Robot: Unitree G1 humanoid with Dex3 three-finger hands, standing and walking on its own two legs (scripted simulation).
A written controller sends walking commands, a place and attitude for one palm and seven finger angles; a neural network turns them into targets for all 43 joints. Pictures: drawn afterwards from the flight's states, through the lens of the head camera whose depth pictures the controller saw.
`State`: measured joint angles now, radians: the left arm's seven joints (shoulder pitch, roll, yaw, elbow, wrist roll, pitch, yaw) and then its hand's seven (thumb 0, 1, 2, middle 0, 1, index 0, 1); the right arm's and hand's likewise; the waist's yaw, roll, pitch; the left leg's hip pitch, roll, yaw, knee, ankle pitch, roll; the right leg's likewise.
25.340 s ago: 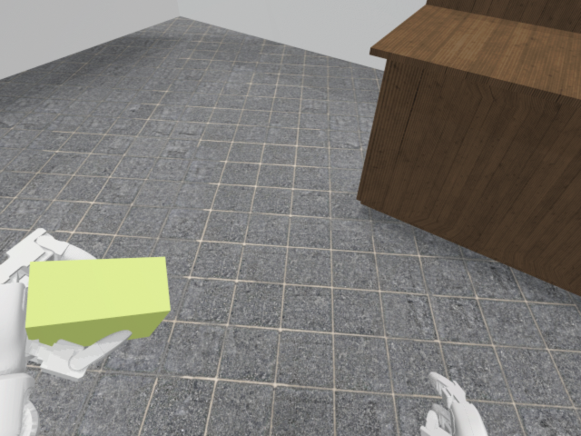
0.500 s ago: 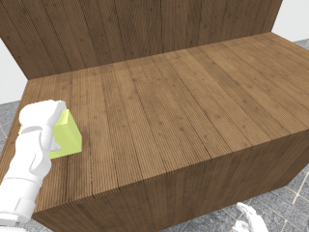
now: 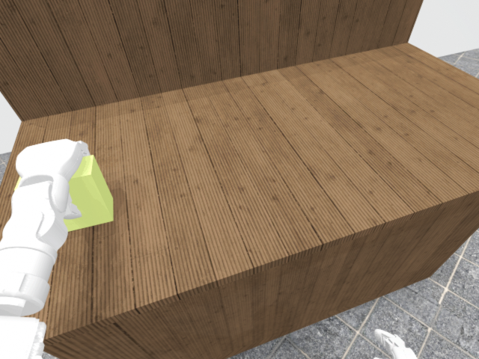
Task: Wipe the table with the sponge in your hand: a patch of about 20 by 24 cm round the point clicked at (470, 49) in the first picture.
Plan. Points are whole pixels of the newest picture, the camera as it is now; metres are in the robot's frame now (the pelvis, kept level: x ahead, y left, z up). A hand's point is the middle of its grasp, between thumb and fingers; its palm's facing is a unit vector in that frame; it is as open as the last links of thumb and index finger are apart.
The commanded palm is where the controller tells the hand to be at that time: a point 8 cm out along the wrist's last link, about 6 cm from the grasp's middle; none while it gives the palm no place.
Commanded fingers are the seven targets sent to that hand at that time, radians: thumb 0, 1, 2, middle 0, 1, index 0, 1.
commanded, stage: wipe forward along the first lane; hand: left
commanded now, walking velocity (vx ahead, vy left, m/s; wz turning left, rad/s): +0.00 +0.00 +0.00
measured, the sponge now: (75, 203) +0.34 +0.34 +0.08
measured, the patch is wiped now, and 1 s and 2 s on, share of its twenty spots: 0.30 0.30 0.45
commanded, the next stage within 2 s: slide across to the middle lane in 0.22 s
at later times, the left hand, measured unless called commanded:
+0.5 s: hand (76, 168) +0.39 +0.34 +0.12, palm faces -0.06 +0.02 -1.00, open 10.1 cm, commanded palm +0.37 +0.32 +0.17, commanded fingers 0.00 0.10 1.30 -1.20 -1.60 -1.20 -1.60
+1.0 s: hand (111, 159) +0.41 +0.29 +0.12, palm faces -0.01 -0.02 -1.00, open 10.1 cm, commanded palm +0.39 +0.27 +0.18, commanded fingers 0.00 0.10 1.30 -1.20 -1.60 -1.20 -1.60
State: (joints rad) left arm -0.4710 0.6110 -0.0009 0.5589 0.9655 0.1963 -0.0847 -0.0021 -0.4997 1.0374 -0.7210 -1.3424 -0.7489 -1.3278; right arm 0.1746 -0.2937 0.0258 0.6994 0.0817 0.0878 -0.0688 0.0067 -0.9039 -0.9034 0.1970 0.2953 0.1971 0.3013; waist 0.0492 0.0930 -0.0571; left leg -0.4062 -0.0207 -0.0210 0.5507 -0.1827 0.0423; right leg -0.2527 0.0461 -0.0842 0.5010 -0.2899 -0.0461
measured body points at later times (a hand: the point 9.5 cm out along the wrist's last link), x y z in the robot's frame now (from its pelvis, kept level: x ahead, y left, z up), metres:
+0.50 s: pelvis +0.01 +0.01 +0.00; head +0.02 -0.01 +0.45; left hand +0.39 +0.34 +0.18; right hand +0.13 -0.25 -0.13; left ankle +0.06 +0.09 -0.73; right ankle -0.02 -0.09 -0.73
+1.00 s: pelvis +0.03 +0.01 +0.01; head +0.04 -0.01 +0.45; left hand +0.41 +0.28 +0.18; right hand +0.22 -0.21 -0.11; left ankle +0.06 +0.09 -0.73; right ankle -0.02 -0.09 -0.73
